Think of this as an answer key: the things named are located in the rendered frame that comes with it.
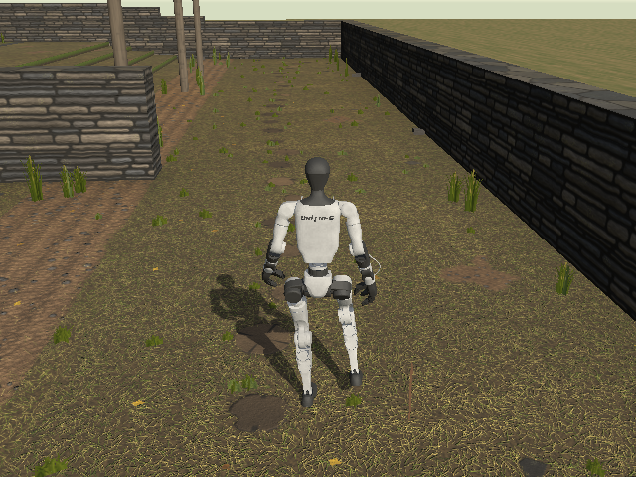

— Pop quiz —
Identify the right robot hand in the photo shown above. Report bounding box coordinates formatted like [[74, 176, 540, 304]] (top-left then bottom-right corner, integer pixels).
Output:
[[354, 282, 377, 306]]

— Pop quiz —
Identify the right robot forearm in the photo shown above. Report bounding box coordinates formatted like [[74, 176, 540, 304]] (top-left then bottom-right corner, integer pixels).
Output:
[[355, 241, 375, 285]]

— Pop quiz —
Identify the left robot hand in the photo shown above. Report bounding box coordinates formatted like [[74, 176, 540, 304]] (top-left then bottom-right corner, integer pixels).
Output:
[[262, 269, 285, 287]]

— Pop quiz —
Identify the robot left upper arm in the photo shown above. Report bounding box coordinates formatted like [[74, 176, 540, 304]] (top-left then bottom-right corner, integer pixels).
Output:
[[270, 201, 297, 254]]

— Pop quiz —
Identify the robot left shin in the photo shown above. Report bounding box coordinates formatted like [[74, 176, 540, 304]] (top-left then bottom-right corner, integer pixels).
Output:
[[294, 331, 312, 395]]

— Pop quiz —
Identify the robot shin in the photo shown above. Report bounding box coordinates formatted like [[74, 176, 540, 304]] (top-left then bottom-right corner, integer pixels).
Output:
[[342, 307, 359, 374], [294, 331, 312, 395]]

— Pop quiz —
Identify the left robot forearm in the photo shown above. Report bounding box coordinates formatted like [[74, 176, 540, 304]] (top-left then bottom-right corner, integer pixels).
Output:
[[263, 239, 281, 273]]

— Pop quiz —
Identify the robot right upper arm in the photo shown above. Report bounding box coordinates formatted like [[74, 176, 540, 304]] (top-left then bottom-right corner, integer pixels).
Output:
[[338, 201, 365, 256]]

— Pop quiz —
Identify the robot right shin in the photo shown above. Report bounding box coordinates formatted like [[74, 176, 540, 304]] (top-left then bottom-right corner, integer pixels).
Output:
[[342, 307, 359, 374]]

